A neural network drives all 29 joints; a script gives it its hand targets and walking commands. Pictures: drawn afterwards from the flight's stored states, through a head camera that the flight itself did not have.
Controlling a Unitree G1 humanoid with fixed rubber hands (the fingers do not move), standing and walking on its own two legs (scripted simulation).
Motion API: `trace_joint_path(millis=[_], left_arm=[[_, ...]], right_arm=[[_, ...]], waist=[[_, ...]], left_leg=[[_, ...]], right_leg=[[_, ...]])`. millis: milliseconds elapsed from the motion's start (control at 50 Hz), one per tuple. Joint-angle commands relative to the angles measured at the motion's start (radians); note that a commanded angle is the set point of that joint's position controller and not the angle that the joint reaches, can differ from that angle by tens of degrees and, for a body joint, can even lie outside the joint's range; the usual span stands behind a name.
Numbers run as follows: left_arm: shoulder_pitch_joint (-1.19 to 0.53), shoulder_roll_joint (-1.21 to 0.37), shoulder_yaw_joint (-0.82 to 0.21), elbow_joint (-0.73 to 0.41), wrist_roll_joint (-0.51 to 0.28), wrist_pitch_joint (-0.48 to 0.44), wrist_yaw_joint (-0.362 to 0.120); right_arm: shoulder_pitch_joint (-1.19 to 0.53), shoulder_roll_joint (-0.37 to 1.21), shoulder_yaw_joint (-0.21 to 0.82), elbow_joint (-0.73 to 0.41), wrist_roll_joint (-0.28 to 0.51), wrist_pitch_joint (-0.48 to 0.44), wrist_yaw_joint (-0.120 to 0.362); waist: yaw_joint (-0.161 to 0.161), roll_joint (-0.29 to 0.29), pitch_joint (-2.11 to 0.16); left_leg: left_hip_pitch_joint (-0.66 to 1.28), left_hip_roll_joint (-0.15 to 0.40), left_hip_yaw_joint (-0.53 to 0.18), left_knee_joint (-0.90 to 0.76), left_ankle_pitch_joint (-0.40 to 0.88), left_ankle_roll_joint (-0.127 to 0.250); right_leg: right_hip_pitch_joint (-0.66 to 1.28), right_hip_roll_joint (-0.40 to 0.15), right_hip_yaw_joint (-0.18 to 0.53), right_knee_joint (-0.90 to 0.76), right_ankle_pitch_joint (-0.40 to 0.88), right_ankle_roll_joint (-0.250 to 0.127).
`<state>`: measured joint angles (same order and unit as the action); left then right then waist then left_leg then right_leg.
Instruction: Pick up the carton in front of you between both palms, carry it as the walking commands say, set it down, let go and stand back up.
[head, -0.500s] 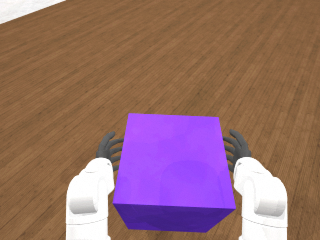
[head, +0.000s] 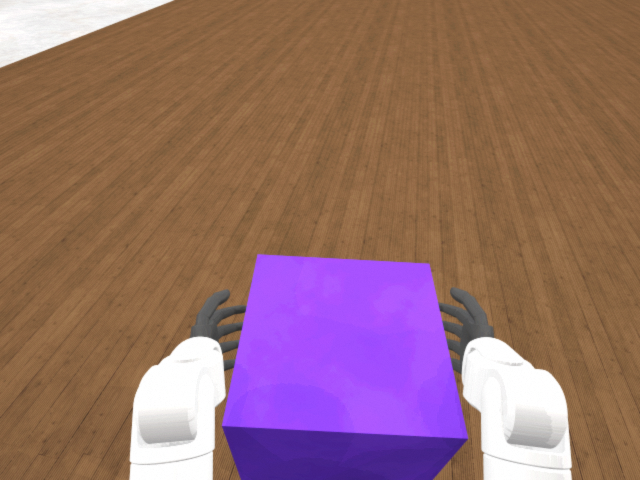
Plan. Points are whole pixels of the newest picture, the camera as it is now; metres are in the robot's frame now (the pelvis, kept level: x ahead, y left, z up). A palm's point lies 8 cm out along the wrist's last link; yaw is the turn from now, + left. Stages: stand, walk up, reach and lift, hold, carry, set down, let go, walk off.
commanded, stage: carry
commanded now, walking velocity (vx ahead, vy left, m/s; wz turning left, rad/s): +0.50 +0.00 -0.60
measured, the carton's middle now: (335, 384) +0.26 +0.00 +0.01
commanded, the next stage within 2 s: none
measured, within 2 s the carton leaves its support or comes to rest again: neither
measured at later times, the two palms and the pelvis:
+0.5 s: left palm (301, 179) +0.61 +0.05 +0.10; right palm (476, 206) +0.53 -0.24 +0.10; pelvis +0.32 -0.03 +0.00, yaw -14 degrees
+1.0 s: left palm (304, 113) +0.89 +0.05 +0.09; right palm (433, 118) +0.87 -0.25 +0.10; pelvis +0.62 -0.08 +0.00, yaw -4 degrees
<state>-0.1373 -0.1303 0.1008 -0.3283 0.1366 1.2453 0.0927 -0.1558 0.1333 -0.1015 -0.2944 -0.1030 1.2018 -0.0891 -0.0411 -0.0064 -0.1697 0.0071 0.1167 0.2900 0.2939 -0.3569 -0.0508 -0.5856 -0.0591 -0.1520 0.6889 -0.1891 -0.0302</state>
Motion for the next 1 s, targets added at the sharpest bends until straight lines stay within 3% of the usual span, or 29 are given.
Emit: trace_joint_path(millis=[0, 40, 60, 80, 100, 120, 140, 180, 200, 220, 300, 380, 480, 520, 540, 560, 580, 600, 620, 640, 660, 680, 720, 800, 920, 960, 980], left_arm=[[-0.474, -0.860, -0.701, -0.055, -0.394, -0.019, -0.229], [-0.448, -0.867, -0.707, -0.047, -0.398, -0.024, -0.235], [-0.459, -0.878, -0.712, -0.051, -0.401, -0.027, -0.240], [-0.463, -0.891, -0.716, -0.059, -0.405, -0.029, -0.246], [-0.479, -0.879, -0.714, -0.052, -0.401, -0.037, -0.253], [-0.480, -0.893, -0.717, -0.047, -0.415, -0.042, -0.259], [-0.510, -0.917, -0.727, -0.072, -0.439, -0.047, -0.265], [-0.530, -0.957, -0.747, -0.098, -0.464, -0.064, -0.271], [-0.535, -0.965, -0.751, -0.108, -0.472, -0.070, -0.274], [-0.528, -0.969, -0.752, -0.112, -0.477, -0.073, -0.277], [-0.463, -0.936, -0.743, -0.108, -0.479, -0.075, -0.288], [-0.452, -0.882, -0.728, -0.140, -0.470, -0.062, -0.283], [-0.411, -0.831, -0.696, -0.101, -0.420, -0.031, -0.263], [-0.420, -0.813, -0.685, -0.081, -0.403, -0.018, -0.255], [-0.422, -0.802, -0.681, -0.071, -0.396, -0.012, -0.253], [-0.445, -0.789, -0.678, -0.065, -0.393, -0.005, -0.252], [-0.473, -0.802, -0.698, -0.071, -0.404, 0.003, -0.252], [-0.489, -0.827, -0.703, -0.053, -0.406, -0.001, -0.254], [-0.495, -0.865, -0.703, -0.040, -0.409, -0.012, -0.255], [-0.500, -0.895, -0.705, -0.037, -0.409, -0.026, -0.256], [-0.513, -0.929, -0.712, -0.041, -0.410, -0.039, -0.254], [-0.524, -0.957, -0.717, -0.047, -0.415, -0.048, -0.252], [-0.512, -0.977, -0.724, -0.063, -0.415, -0.062, -0.243], [-0.491, -0.955, -0.734, -0.106, -0.414, -0.067, -0.227], [-0.452, -0.888, -0.729, -0.101, -0.427, -0.032, -0.237], [-0.454, -0.880, -0.724, -0.086, -0.435, -0.026, -0.248], [-0.453, -0.883, -0.720, -0.075, -0.437, -0.025, -0.253]], right_arm=[[-0.393, 0.888, 0.685, -0.030, 0.413, 0.021, 0.270], [-0.371, 0.882, 0.678, -0.035, 0.402, 0.021, 0.274], [-0.367, 0.884, 0.681, -0.032, 0.398, 0.018, 0.278], [-0.407, 0.880, 0.685, -0.043, 0.397, 0.011, 0.282], [-0.419, 0.895, 0.701, -0.066, 0.400, 0.014, 0.283], [-0.425, 0.905, 0.699, -0.053, 0.402, 0.012, 0.283], [-0.422, 0.932, 0.705, -0.040, 0.397, 0.002, 0.281], [-0.432, 0.973, 0.708, -0.059, 0.395, -0.018, 0.276], [-0.422, 0.989, 0.710, -0.057, 0.391, -0.026, 0.271], [-0.407, 0.994, 0.712, -0.057, 0.384, -0.034, 0.266], [-0.360, 0.985, 0.727, -0.069, 0.359, -0.045, 0.244], [-0.380, 0.943, 0.739, -0.120, 0.369, -0.032, 0.233], [-0.395, 0.870, 0.731, -0.111, 0.394, 0.014, 0.250], [-0.389, 0.851, 0.719, -0.074, 0.403, 0.028, 0.262], [-0.380, 0.842, 0.707, -0.051, 0.403, 0.032, 0.267], [-0.367, 0.829, 0.690, -0.027, 0.394, 0.035, 0.270], [-0.371, 0.834, 0.673, 0.010, 0.387, 0.029, 0.274], [-0.375, 0.864, 0.678, 0.010, 0.398, 0.027, 0.277], [-0.407, 0.893, 0.682, -0.009, 0.410, 0.023, 0.281], [-0.435, 0.926, 0.694, -0.021, 0.420, 0.016, 0.285], [-0.464, 0.953, 0.708, -0.035, 0.432, 0.007, 0.289], [-0.486, 0.965, 0.715, -0.050, 0.440, 0.000, 0.291], [-0.484, 0.969, 0.724, -0.073, 0.450, -0.007, 0.293], [-0.444, 0.924, 0.718, -0.106, 0.444, -0.007, 0.288], [-0.355, 0.859, 0.686, -0.073, 0.390, 0.017, 0.268], [-0.351, 0.860, 0.684, -0.055, 0.376, 0.020, 0.265], [-0.356, 0.863, 0.687, -0.048, 0.373, 0.020, 0.264]], waist=[[0.022, 0.213, -0.054], [0.040, 0.252, -0.132], [0.061, 0.233, -0.193], [0.094, 0.158, -0.243], [0.067, -0.101, -0.269], [0.074, -0.117, -0.281], [0.071, -0.083, -0.250], [0.061, 0.014, -0.208], [0.054, 0.014, -0.212], [0.053, -0.017, -0.218], [0.056, -0.090, -0.167], [0.060, -0.109, -0.131], [0.065, -0.134, -0.082], [0.045, -0.104, -0.101], [0.033, -0.062, -0.147], [0.018, 0.092, -0.179], [0.017, 0.345, -0.208], [0.022, 0.311, -0.178], [0.024, 0.219, -0.188], [0.025, 0.104, -0.202], [0.028, 0.058, -0.186], [0.030, 0.076, -0.185], [0.030, 0.113, -0.185], [0.026, 0.130, -0.151], [0.021, 0.151, -0.093], [0.022, 0.165, -0.081], [0.033, 0.140, -0.094]], left_leg=[[0.087, 0.173, 0.004, 0.031, 0.868, 0.048], [0.088, 0.158, 0.062, 0.240, 1.112, 0.014], [0.017, 0.137, 0.097, 0.434, 1.081, -0.006], [-0.181, 0.127, 0.050, 0.659, 0.798, -0.025], [-0.518, 0.003, -0.015, 0.921, 0.122, -0.072], [-0.707, -0.090, -0.183, 1.113, -0.166, -0.073], [-0.760, -0.024, -0.269, 1.160, -0.142, -0.043], [-0.700, 0.045, -0.310, 1.005, -0.067, -0.014], [-0.631, 0.061, -0.311, 0.908, -0.041, -0.014], [-0.584, 0.049, -0.284, 0.840, -0.022, -0.017], [-0.612, 0.026, -0.236, 0.576, 0.043, -0.053], [-0.611, -0.006, -0.203, 0.390, 0.228, -0.061], [-0.471, -0.056, -0.126, 0.203, 0.325, 0.004], [-0.285, -0.106, -0.060, 0.104, 0.289, 0.033], [-0.113, -0.100, -0.081, 0.120, 0.235, 0.047], [0.009, 0.077, -0.373, 0.052, 0.133, 0.093], [0.187, 0.270, -0.772, -0.034, 0.145, 0.243], [0.200, 0.283, -0.845, -0.061, 0.263, 0.279], [0.169, 0.258, -0.753, -0.036, 0.356, 0.275], [0.124, 0.226, -0.667, -0.035, 0.372, 0.247], [0.060, 0.197, -0.589, -0.060, 0.346, 0.218], [0.018, 0.165, -0.524, -0.088, 0.297, 0.197], [-0.020, 0.130, -0.460, -0.113, 0.259, 0.200], [0.007, 0.117, -0.444, -0.134, 0.237, 0.228], [0.023, 0.066, -0.396, -0.059, 0.485, 0.206], [-0.019, 0.054, -0.381, -0.005, 0.505, 0.182], [-0.085, 0.034, -0.352, 0.074, 0.493, 0.162]], right_leg=[[0.080, 0.080, -0.101, -0.128, 0.101, -0.026], [0.279, 0.161, -0.173, -0.174, 0.127, -0.044], [0.471, 0.182, -0.172, -0.265, 0.165, -0.067], [0.697, 0.106, -0.049, -0.250, 0.133, -0.084], [0.893, -0.198, 0.476, -0.269, 0.214, -0.231], [0.952, -0.277, 0.742, -0.380, 0.281, -0.336], [0.919, -0.276, 0.640, -0.375, 0.371, -0.320], [0.727, -0.223, 0.472, -0.363, 0.428, -0.237], [0.641, -0.195, 0.400, -0.388, 0.356, -0.201], [0.586, -0.169, 0.349, -0.412, 0.302, -0.190], [0.569, -0.137, 0.326, -0.473, 0.234, -0.215], [0.600, -0.101, 0.297, -0.443, 0.364, -0.180], [0.616, -0.116, 0.212, -0.411, 0.471, -0.116], [0.579, -0.091, 0.136, -0.263, 0.517, -0.074], [0.492, -0.063, 0.097, -0.120, 0.483, -0.045], [0.342, -0.014, 0.043, 0.128, 0.263, 0.001], [0.044, 0.092, 0.044, 0.341, -0.045, 0.033], [-0.079, 0.094, 0.125, 0.460, -0.275, 0.014], [-0.087, 0.047, 0.155, 0.522, -0.274, 0.004], [-0.069, 0.005, 0.166, 0.488, -0.208, 0.005], [-0.045, -0.029, 0.168, 0.412, -0.155, 0.011], [-0.005, -0.037, 0.152, 0.327, -0.126, 0.023], [0.044, -0.016, 0.112, 0.215, -0.122, 0.051], [-0.004, -0.021, 0.076, 0.014, -0.041, 0.097], [0.041, -0.006, 0.026, -0.160, 0.071, 0.103], [0.149, 0.006, 0.007, -0.243, 0.063, 0.094], [0.295, 0.024, -0.025, -0.319, 0.079, 0.088]])
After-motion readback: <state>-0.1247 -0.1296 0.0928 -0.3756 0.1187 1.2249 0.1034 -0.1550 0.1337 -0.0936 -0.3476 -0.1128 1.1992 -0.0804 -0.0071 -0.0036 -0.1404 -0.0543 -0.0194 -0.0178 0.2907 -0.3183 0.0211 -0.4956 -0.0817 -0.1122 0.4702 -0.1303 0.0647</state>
